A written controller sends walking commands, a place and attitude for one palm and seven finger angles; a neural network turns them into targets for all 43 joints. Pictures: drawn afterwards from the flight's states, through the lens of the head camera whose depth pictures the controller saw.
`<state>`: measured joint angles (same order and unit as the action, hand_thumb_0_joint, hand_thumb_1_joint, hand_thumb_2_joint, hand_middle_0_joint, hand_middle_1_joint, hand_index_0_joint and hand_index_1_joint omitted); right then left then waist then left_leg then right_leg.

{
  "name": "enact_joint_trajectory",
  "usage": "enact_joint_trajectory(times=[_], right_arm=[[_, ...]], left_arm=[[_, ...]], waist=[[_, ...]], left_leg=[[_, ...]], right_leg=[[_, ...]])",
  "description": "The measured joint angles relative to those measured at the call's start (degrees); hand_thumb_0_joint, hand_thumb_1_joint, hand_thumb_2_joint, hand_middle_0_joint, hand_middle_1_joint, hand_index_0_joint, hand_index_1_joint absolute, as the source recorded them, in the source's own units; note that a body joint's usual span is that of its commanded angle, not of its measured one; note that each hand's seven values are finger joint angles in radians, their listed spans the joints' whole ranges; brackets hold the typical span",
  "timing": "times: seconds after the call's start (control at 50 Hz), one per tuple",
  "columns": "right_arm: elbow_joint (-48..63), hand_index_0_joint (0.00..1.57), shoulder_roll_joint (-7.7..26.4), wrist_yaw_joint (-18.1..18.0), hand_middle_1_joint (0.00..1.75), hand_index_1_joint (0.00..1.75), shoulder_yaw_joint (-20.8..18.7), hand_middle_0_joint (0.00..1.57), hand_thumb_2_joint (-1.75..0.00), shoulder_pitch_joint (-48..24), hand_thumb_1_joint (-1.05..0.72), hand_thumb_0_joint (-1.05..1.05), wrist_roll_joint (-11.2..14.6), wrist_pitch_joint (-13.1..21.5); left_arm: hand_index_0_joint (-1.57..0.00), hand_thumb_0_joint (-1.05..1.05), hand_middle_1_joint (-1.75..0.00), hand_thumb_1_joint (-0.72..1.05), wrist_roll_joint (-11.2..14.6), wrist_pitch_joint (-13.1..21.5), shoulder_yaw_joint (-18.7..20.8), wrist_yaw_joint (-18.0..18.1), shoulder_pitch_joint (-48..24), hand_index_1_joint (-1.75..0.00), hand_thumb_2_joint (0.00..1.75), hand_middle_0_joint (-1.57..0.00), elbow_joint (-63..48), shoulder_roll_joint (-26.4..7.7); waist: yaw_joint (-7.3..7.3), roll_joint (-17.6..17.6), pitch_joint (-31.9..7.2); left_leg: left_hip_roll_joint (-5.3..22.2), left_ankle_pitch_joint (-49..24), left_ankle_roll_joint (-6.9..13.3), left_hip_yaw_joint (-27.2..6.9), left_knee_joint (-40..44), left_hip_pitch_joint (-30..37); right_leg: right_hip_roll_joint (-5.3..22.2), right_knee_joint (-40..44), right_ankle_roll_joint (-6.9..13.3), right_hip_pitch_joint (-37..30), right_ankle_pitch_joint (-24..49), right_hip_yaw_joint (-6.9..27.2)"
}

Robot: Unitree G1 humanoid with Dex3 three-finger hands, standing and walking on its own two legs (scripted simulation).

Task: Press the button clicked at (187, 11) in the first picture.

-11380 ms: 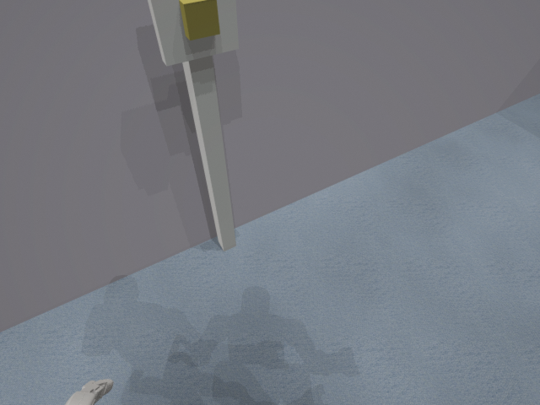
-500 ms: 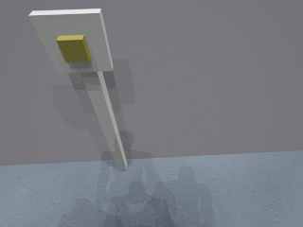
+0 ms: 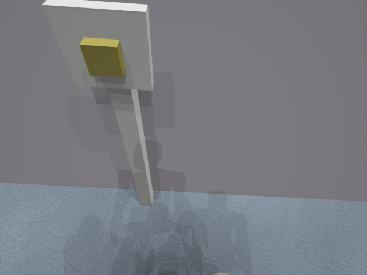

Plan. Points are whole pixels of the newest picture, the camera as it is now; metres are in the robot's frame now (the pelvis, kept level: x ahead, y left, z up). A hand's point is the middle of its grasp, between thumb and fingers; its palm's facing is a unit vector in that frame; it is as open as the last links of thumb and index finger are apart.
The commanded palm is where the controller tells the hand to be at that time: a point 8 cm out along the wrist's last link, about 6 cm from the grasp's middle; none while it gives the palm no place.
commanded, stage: come to a stop and stand still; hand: left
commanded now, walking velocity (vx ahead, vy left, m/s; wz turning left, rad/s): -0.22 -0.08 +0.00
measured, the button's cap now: (104, 57) +0.49 +0.20 +0.20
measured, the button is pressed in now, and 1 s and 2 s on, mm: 0 0 0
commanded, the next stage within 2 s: look again from close up in 1.82 s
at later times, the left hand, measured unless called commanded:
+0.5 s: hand out of the picture +0.06 +0.17 -0.17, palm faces +0.06 -0.97 -0.22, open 7.3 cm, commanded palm none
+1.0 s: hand out of the picture -0.03 +0.16 -0.17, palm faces +0.03 -0.98 -0.20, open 7.3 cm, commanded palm none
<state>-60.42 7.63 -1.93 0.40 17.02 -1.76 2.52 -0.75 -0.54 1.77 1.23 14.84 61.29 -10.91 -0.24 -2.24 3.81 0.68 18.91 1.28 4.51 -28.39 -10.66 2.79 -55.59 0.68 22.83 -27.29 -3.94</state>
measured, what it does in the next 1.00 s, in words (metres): steps on the spot: right foot, then left foot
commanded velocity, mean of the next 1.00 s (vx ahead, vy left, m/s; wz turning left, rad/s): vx -0.03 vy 0.04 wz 0.00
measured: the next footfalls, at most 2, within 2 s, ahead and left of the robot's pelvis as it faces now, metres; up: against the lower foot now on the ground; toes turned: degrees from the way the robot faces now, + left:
right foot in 0.14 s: +0.09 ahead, -0.12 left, +0.00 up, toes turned -5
left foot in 0.56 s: +0.02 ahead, +0.10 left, +0.00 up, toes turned +3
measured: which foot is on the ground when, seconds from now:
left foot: down 0.00-0.18, up 0.20-0.54, down 0.56-1.00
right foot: up 0.00-0.12, down 0.14-0.58, up 0.60-0.84, down 0.86-1.00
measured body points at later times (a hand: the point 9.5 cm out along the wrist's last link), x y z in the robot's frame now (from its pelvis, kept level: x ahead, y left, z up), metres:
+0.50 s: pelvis +0.00 -0.02 +0.00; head +0.04 -0.02 +0.45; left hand +0.06 +0.22 -0.15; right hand +0.09 -0.27 -0.15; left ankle -0.03 +0.10 -0.70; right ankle +0.05 -0.12 -0.74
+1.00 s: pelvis -0.03 -0.01 +0.00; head -0.01 -0.03 +0.45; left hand -0.03 +0.21 -0.15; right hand -0.01 -0.23 -0.16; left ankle -0.02 +0.10 -0.74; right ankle -0.06 -0.11 -0.74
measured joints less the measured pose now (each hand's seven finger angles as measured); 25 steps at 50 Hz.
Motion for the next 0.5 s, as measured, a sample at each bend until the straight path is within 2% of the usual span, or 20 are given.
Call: enact_joint_trajectory(times=[0.08, 0.16, 0.18, 0.24, 0.28, 0.32, 0.4, 0.5], right_arm=[[-0.5, 0.20, -0.8, -0.1, 0.30, 0.30, 0.0, 0.20, -0.90, -0.7, -0.90, 0.00, 0.2, -1.1], [-0.1, 0.20, -0.4, 0.1, 0.30, 0.30, -1.2, 0.20, -0.90, -1.4, -0.91, 0.00, 0.3, -2.4], [0.1, 0.20, 0.1, 0.2, 0.30, 0.30, -1.6, 0.20, -0.90, -1.8, -0.91, 0.01, 0.5, -2.7], [0.7, 0.20, 1.4, 0.0, 0.30, 0.30, -2.8, 0.20, -0.90, -3.6, -0.91, 0.01, 1.1, -3.8], [1.0, 0.20, 2.2, 0.1, 0.30, 0.30, -3.3, 0.20, -0.90, -5.1, -0.91, 0.00, 1.1, -4.4], [1.4, 0.20, 2.9, 0.4, 0.30, 0.30, -3.6, 0.20, -0.90, -6.4, -0.91, 0.00, 1.1, -4.9], [2.6, 0.20, 3.7, 1.1, 0.30, 0.30, -3.7, 0.20, -0.90, -8.1, -0.91, 0.00, 0.8, -5.3], [3.9, 0.20, 3.9, 1.4, 0.30, 0.30, -3.2, 0.20, -0.90, -8.7, -0.91, 0.00, 0.8, -4.8]], left_arm=[[-0.20, 0.01, -0.30, 0.91, 0.2, 0.3, -0.3, 0.2, -3.7, -0.29, 0.90, -0.20, -2.6, 0.6], [-0.20, 0.01, -0.30, 0.91, -0.2, 1.1, -0.2, 0.1, -5.1, -0.29, 0.90, -0.20, -4.3, 0.9], [-0.20, 0.01, -0.30, 0.91, -0.4, 1.5, -0.2, 0.2, -5.3, -0.29, 0.90, -0.20, -4.5, 1.0], [-0.20, 0.00, -0.30, 0.91, -0.5, 1.9, -0.4, 0.5, -6.2, -0.29, 0.90, -0.20, -5.1, 1.3], [-0.20, 0.00, -0.30, 0.91, -0.6, 1.6, -0.4, 0.8, -6.4, -0.29, 0.90, -0.20, -5.6, 1.6], [-0.20, 0.00, -0.30, 0.91, -0.6, 1.2, -0.5, 0.8, -6.2, -0.29, 0.90, -0.20, -6.0, 1.8], [-0.20, 0.00, -0.30, 0.92, -0.8, 0.7, -0.2, 0.7, -5.5, -0.29, 0.90, -0.20, -6.6, 1.5], [-0.20, 0.00, -0.30, 0.92, -1.1, 0.3, 0.2, 0.4, -4.0, -0.30, 0.90, -0.20, -6.7, 0.3]], waist=[[0.07, 1.3, 1.7], [-0.24, 2.6, 2.3], [-0.42, 3.2, 2.3], [-0.87, 3.6, 2.7], [-0.57, 3.3, 2.7], [-0.27, 2.9, 2.5], [0.39, 1.8, 1.5], [1.65, 0.4, 0.5]], left_leg=[[-0.3, -0.8, -0.7, -0.5, 2.6, 1.7], [0.2, 2.2, -2.0, -0.3, -1.3, 1.3], [0.6, 3.0, -2.0, -0.4, -4.4, -0.1], [-0.5, 12.5, -1.8, -3.1, -19.6, -6.2], [-0.8, 13.1, -2.1, -3.9, -27.5, -9.6], [-0.7, 11.5, -2.6, -4.3, -31.2, -11.8], [-0.2, 8.6, -3.5, -4.0, -29.3, -12.9], [-0.2, 7.3, -3.3, -2.7, -18.2, -9.7]], right_leg=[[0.3, 10.9, -0.5, 0.5, 6.1, 0.4], [-0.2, 20.8, 0.2, -2.3, 14.4, -0.2], [-0.5, 20.2, 0.7, -2.2, 12.9, -0.3], [-0.3, 18.9, 2.0, -2.3, 10.2, -0.9], [-0.2, 20.0, 2.1, -3.0, 10.9, -1.0], [-0.3, 21.5, 2.3, -3.5, 11.9, -1.0], [-0.5, 24.0, 2.4, -4.0, 13.8, -1.2], [-0.3, 24.8, 1.7, -3.5, 15.2, -1.4]])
